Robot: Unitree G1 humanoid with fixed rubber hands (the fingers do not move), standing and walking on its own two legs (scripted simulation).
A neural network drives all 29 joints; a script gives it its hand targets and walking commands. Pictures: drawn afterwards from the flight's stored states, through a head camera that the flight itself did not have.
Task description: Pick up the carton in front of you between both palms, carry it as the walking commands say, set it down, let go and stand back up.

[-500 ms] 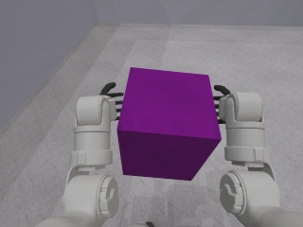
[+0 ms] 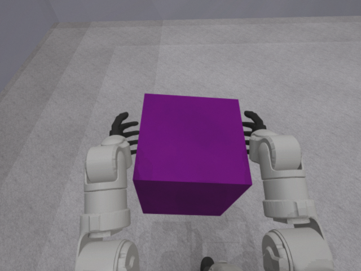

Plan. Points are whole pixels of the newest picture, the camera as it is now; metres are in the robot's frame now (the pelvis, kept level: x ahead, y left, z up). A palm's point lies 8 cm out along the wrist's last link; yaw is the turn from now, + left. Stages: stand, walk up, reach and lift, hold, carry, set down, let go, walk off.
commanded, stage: carry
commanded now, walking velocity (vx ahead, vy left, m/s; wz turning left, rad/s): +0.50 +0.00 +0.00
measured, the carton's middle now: (186, 161) +0.38 -0.01 +0.00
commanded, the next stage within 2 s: none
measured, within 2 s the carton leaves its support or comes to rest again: neither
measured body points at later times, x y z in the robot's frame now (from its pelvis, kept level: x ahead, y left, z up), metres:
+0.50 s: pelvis +0.33 +0.02 +0.01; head +0.30 +0.02 +0.46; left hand +0.63 +0.17 +0.10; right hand +0.63 -0.13 +0.10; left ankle +0.43 +0.11 -0.72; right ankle +0.14 -0.08 -0.69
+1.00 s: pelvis +0.61 -0.02 +0.01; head +0.60 -0.03 +0.46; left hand +0.91 +0.12 +0.10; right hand +0.91 -0.17 +0.09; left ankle +0.45 +0.10 -0.68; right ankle +0.72 -0.11 -0.72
